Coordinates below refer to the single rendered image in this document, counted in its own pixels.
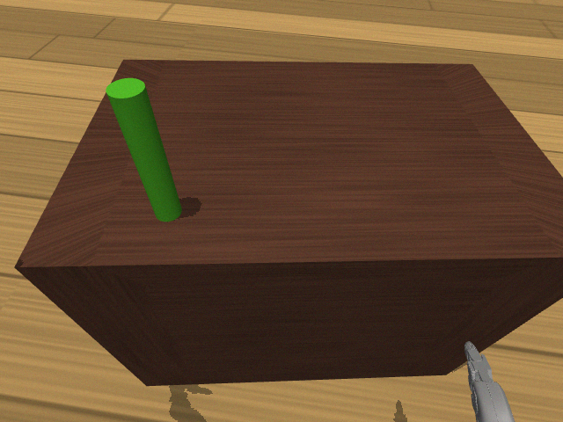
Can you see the right robot hand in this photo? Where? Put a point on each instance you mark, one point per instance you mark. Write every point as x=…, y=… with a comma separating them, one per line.
x=488, y=398

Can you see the can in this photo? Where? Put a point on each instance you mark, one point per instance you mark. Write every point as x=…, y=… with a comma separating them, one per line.
x=131, y=105

